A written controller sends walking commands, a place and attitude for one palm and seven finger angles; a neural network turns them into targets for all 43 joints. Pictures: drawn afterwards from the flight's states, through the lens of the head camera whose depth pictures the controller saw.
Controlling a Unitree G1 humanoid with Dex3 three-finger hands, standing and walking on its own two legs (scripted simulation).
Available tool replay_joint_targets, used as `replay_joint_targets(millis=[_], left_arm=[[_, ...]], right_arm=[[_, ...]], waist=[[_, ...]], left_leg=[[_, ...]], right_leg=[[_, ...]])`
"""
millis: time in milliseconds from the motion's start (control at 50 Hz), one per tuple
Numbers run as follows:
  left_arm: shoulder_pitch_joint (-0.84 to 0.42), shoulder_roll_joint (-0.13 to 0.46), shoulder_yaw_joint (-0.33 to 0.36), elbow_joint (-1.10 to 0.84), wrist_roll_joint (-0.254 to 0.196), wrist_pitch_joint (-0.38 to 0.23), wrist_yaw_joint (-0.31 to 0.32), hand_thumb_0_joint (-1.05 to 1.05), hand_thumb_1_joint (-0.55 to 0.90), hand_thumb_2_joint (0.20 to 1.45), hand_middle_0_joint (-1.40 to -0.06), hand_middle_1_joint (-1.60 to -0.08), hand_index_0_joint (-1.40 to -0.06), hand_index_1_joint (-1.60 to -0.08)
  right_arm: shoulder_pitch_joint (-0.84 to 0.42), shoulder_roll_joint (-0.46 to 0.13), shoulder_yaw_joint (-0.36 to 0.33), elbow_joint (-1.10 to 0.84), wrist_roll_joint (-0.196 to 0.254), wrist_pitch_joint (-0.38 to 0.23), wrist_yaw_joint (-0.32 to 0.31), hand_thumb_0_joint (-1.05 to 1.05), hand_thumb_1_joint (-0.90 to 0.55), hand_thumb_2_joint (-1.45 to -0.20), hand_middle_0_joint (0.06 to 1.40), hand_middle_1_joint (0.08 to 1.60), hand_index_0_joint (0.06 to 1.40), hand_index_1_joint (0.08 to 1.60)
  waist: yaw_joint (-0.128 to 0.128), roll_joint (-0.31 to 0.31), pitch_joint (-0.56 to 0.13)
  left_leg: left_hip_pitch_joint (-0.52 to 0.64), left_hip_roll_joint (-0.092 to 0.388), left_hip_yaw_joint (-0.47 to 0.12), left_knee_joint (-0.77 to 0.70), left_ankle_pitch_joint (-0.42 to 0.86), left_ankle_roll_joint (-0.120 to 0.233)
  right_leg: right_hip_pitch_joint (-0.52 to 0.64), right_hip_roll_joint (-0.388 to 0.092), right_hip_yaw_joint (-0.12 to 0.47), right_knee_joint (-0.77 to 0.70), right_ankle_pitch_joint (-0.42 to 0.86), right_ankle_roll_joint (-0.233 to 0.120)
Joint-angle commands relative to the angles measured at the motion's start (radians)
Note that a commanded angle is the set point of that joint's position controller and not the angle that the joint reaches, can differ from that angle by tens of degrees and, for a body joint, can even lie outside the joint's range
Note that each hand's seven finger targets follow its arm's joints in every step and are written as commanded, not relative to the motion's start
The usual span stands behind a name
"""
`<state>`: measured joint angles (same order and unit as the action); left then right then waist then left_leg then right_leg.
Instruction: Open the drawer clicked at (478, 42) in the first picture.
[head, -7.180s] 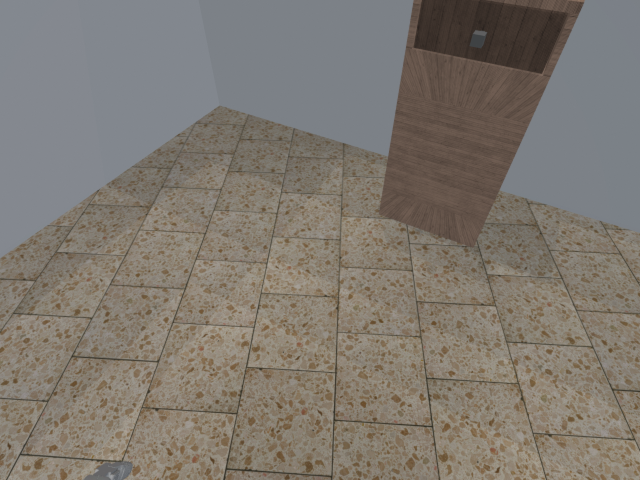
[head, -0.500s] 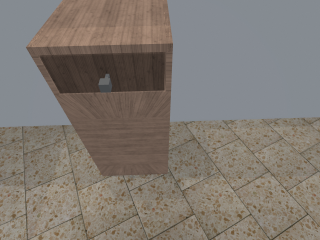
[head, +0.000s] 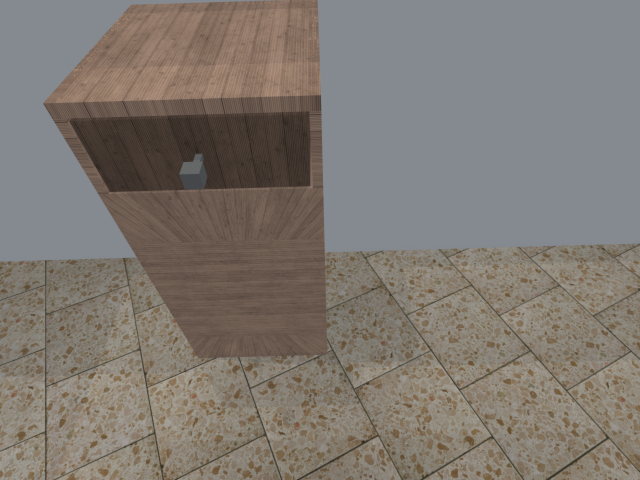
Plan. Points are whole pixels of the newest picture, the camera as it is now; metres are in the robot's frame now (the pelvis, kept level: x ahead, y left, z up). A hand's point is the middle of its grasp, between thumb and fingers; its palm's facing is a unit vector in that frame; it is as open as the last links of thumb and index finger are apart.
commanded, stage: shuffle to correct the standing spot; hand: left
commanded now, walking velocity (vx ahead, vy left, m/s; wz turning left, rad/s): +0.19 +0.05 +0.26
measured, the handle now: (195, 169) +0.58 +0.26 +0.06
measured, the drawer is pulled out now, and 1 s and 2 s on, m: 0.00 0.00 0.00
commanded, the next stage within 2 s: come to a stop and stand still in 0.28 s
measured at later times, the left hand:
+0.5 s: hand out of the picture +0.11 +0.19 -0.16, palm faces +0.07 -0.97 -0.23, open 7.3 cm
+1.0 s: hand out of the picture +0.09 +0.19 -0.17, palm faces +0.16 -0.96 -0.24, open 7.3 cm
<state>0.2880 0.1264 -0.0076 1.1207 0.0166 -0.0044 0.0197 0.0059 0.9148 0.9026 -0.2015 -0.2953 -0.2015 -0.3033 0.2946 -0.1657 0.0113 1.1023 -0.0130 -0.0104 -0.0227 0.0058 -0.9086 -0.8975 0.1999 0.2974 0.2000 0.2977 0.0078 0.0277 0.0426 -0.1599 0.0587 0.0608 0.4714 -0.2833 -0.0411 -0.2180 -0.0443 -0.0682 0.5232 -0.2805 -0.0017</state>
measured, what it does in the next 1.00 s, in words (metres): steps on the spot: right foot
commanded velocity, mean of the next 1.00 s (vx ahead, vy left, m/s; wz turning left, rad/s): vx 0.01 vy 0.06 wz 0.03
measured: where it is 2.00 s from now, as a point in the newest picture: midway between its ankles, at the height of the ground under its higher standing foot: outside the picture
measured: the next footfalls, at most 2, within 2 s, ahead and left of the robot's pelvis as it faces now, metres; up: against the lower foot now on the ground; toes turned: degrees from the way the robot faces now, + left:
right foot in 0.56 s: +0.18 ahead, -0.09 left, +0.00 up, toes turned -2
left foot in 1.02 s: +0.07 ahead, +0.13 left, +0.00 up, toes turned +1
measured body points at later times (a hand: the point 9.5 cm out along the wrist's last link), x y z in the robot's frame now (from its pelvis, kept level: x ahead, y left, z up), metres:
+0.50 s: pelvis +0.07 +0.00 +0.00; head +0.11 -0.01 +0.45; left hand +0.10 +0.24 -0.15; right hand +0.01 -0.19 -0.16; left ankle +0.00 +0.12 -0.74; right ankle +0.11 -0.09 -0.70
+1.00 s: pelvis +0.06 -0.01 +0.00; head +0.08 -0.01 +0.44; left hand +0.08 +0.24 -0.15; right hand +0.18 -0.24 -0.15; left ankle +0.04 +0.12 -0.73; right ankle +0.14 -0.09 -0.74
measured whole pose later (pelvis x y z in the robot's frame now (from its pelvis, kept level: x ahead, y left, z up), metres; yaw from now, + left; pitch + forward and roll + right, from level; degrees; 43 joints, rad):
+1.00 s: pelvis +0.06 -0.01 +0.00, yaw +5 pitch +0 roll +2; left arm 0.23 0.19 0.05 0.98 0.04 0.03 0.03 0.00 0.91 0.90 -0.20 -0.30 -0.20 -0.30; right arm 0.17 -0.20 -0.04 0.96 -0.01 0.02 -0.01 0.00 -0.91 -0.90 0.20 0.30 0.20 0.30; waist 0.04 -0.03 0.03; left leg -0.26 0.00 0.04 0.59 -0.33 -0.02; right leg -0.36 -0.04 -0.12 0.54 -0.17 -0.06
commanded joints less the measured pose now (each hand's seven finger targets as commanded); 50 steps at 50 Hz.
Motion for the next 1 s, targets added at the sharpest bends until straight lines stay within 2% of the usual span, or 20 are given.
replay_joint_targets(millis=[0,60,120,180,200,220,240,280,320,480,520,540,560,580,640,740,880,940,960,980], left_arm=[[0.066,0.146,0.037,-0.035,0.003,-0.016,0.003,0.000,0.900,0.900,-0.200,-0.300,-0.200,-0.300],[0.108,0.188,0.062,-0.045,0.006,-0.010,-0.001,0.000,0.900,0.900,-0.200,-0.300,-0.200,-0.300],[0.132,0.188,0.077,-0.060,0.013,-0.020,0.003,0.000,0.900,0.900,-0.200,-0.300,-0.200,-0.300],[0.068,0.155,0.071,-0.080,0.009,-0.023,-0.001,0.000,0.900,0.900,-0.200,-0.300,-0.200,-0.300],[0.041,0.111,0.062,-0.096,0.009,-0.018,-0.004,0.000,0.900,0.900,-0.200,-0.300,-0.200,-0.300],[0.013,0.054,0.054,-0.123,0.006,-0.017,-0.008,0.000,0.900,0.900,-0.200,-0.300,-0.200,-0.300],[-0.049,0.064,0.050,-0.151,0.016,-0.024,-0.006,0.000,0.900,0.900,-0.200,-0.300,-0.200,-0.300],[-0.069,0.073,0.057,-0.146,0.013,-0.033,-0.016,0.000,0.900,0.900,-0.200,-0.300,-0.200,-0.300],[-0.065,0.048,0.053,-0.136,0.008,-0.037,-0.029,0.000,0.900,0.900,-0.200,-0.300,-0.200,-0.300],[-0.021,0.032,0.044,-0.126,-0.003,-0.029,-0.013,0.000,0.900,0.900,-0.200,-0.300,-0.200,-0.300],[0.104,0.114,0.056,-0.084,0.000,-0.047,0.002,0.000,0.900,0.900,-0.200,-0.300,-0.200,-0.300],[0.145,0.182,0.069,-0.073,0.003,-0.053,0.016,0.000,0.900,0.900,-0.200,-0.300,-0.200,-0.300],[0.163,0.239,0.074,-0.077,-0.001,-0.046,0.016,0.000,0.900,0.900,-0.200,-0.300,-0.200,-0.300],[0.141,0.227,0.070,-0.088,0.000,-0.042,0.020,0.000,0.900,0.900,-0.200,-0.300,-0.200,-0.300],[0.024,0.170,0.062,-0.118,0.002,-0.027,0.030,0.000,0.900,0.900,-0.200,-0.300,-0.200,-0.300],[-0.026,0.195,0.085,-0.166,0.010,-0.010,0.026,0.000,0.900,0.900,-0.200,-0.300,-0.200,-0.300],[-0.030,0.231,0.097,-0.188,0.022,0.006,0.017,0.000,0.900,0.900,-0.200,-0.300,-0.200,-0.300],[-0.058,0.224,0.091,-0.189,0.013,0.020,0.013,0.000,0.900,0.900,-0.200,-0.300,-0.200,-0.300],[-0.055,0.199,0.083,-0.191,0.009,0.025,0.012,0.000,0.900,0.900,-0.200,-0.300,-0.200,-0.300],[-0.044,0.153,0.071,-0.196,0.003,0.030,0.010,0.000,0.900,0.900,-0.200,-0.300,-0.200,-0.300]], right_arm=[[0.072,-0.068,-0.018,-0.022,-0.006,-0.004,0.001,0.000,-0.900,-0.900,0.200,0.300,0.200,0.300],[0.059,-0.052,-0.023,-0.046,-0.010,0.003,0.012,0.000,-0.900,-0.900,0.200,0.300,0.200,0.300],[0.031,-0.046,-0.029,-0.076,-0.010,-0.002,0.020,0.000,-0.900,-0.900,0.200,0.300,0.200,0.300],[0.152,-0.024,-0.025,-0.035,-0.008,-0.025,0.020,0.000,-0.900,-0.900,0.200,0.300,0.200,0.300],[0.237,-0.062,-0.033,-0.008,-0.013,-0.031,0.014,0.000,-0.900,-0.900,0.200,0.300,0.200,0.300],[0.320,-0.131,-0.048,0.008,-0.024,-0.035,0.005,0.000,-0.900,-0.900,0.200,0.300,0.200,0.300],[0.351,-0.141,-0.050,0.015,-0.024,-0.037,-0.004,0.000,-0.900,-0.900,0.200,0.300,0.200,0.300],[0.290,-0.102,-0.038,-0.001,-0.018,-0.049,-0.011,0.000,-0.900,-0.900,0.200,0.300,0.200,0.300],[0.223,-0.086,-0.032,-0.027,-0.020,-0.062,-0.012,0.000,-0.900,-0.900,0.200,0.300,0.200,0.300],[0.159,-0.104,-0.034,-0.019,-0.015,-0.052,-0.026,0.000,-0.900,-0.900,0.200,0.300,0.200,0.300],[0.162,-0.079,-0.034,-0.018,0.004,-0.049,-0.018,0.000,-0.900,-0.900,0.200,0.300,0.200,0.300],[0.202,-0.045,-0.036,-0.024,0.012,-0.045,-0.014,0.000,-0.900,-0.900,0.200,0.300,0.200,0.300],[0.239,-0.035,-0.046,-0.034,0.018,-0.029,-0.019,0.000,-0.900,-0.900,0.200,0.300,0.200,0.300],[0.201,-0.028,-0.048,-0.039,0.018,-0.013,-0.024,0.000,-0.900,-0.900,0.200,0.300,0.200,0.300],[0.098,-0.023,-0.056,-0.043,0.014,0.025,-0.015,0.000,-0.900,-0.900,0.200,0.300,0.200,0.300],[0.036,-0.027,-0.070,-0.074,-0.001,0.059,0.007,0.000,-0.900,-0.900,0.200,0.300,0.200,0.300],[-0.033,-0.047,-0.064,-0.143,-0.001,0.037,0.015,0.000,-0.900,-0.900,0.200,0.300,0.200,0.300],[0.061,-0.039,-0.058,-0.119,0.001,0.026,0.010,0.000,-0.900,-0.900,0.200,0.300,0.200,0.300],[0.091,-0.054,-0.057,-0.107,0.002,0.019,0.007,0.000,-0.900,-0.900,0.200,0.300,0.200,0.300],[0.098,-0.097,-0.062,-0.111,-0.005,0.012,0.003,0.000,-0.900,-0.900,0.200,0.300,0.200,0.300]], waist=[[0.001,-0.079,0.048],[0.021,-0.184,0.082],[0.029,-0.204,0.119],[-0.036,-0.068,0.062],[-0.064,0.088,0.076],[-0.089,0.294,0.060],[-0.106,0.296,0.089],[-0.074,0.182,0.098],[-0.038,0.071,0.080],[0.016,0.074,-0.007],[0.058,-0.055,-0.110],[0.052,-0.220,-0.181],[0.034,-0.270,-0.219],[0.034,-0.244,-0.183],[0.017,-0.221,-0.064],[0.007,-0.134,-0.065],[0.026,-0.184,-0.086],[-0.026,-0.170,-0.074],[-0.034,-0.112,-0.069],[-0.035,0.058,-0.051]], left_leg=[[-0.090,0.007,-0.007,-0.028,-0.073,0.061],[-0.207,-0.037,0.037,0.134,-0.141,0.065],[-0.273,-0.014,0.014,0.251,-0.164,0.076],[-0.008,-0.021,0.024,0.003,-0.054,0.079],[0.038,0.053,-0.106,-0.084,-0.056,0.108],[0.087,0.224,-0.346,-0.219,-0.081,0.184],[0.120,0.282,-0.467,-0.266,0.002,0.258],[0.101,0.283,-0.399,-0.223,0.194,0.301],[0.060,0.250,-0.292,-0.216,0.326,0.285],[0.023,0.165,-0.082,-0.078,0.648,0.180],[-0.051,0.092,-0.051,0.059,0.449,0.100],[-0.178,-0.003,-0.008,0.195,0.080,0.059],[-0.194,-0.066,-0.013,0.366,-0.330,0.038],[-0.208,-0.055,-0.074,0.472,-0.390,0.038],[-0.264,-0.034,-0.085,0.605,-0.293,0.022],[-0.242,-0.050,-0.052,0.602,-0.145,-0.003],[-0.179,-0.051,-0.027,0.288,-0.139,0.017],[0.039,-0.069,0.004,0.021,0.014,0.034],[0.109,-0.045,-0.010,-0.061,0.036,0.043],[0.074,0.060,-0.141,-0.168,-0.031,0.075]], right_leg=[[-0.015,-0.082,0.111,-0.159,-0.150,-0.049],[-0.016,-0.169,0.218,-0.275,-0.393,-0.092],[-0.029,-0.246,0.280,-0.319,-0.363,-0.148],[-0.152,-0.159,0.098,-0.124,-0.217,-0.110],[-0.229,-0.058,0.001,0.034,-0.243,-0.073],[-0.350,0.038,-0.109,0.280,-0.291,-0.035],[-0.456,0.047,-0.055,0.446,-0.352,-0.045],[-0.497,-0.021,0.014,0.593,-0.260,-0.057],[-0.441,-0.039,0.013,0.585,-0.170,-0.044],[-0.085,0.003,-0.015,0.076,0.064,-0.023],[0.175,-0.059,0.052,-0.066,0.416,-0.014],[0.321,-0.247,0.265,-0.022,0.815,-0.085],[0.314,-0.393,0.328,-0.035,1.136,-0.195],[0.248,-0.402,0.312,-0.039,1.186,-0.239],[0.089,-0.312,0.218,-0.092,0.986,-0.216],[-0.045,-0.269,0.178,-0.181,0.569,-0.195],[-0.030,-0.254,0.234,-0.225,0.157,-0.199],[-0.176,-0.194,0.196,-0.200,-0.054,-0.132],[-0.223,-0.145,0.163,-0.157,-0.124,-0.094],[-0.249,-0.068,0.104,-0.042,-0.160,-0.056]])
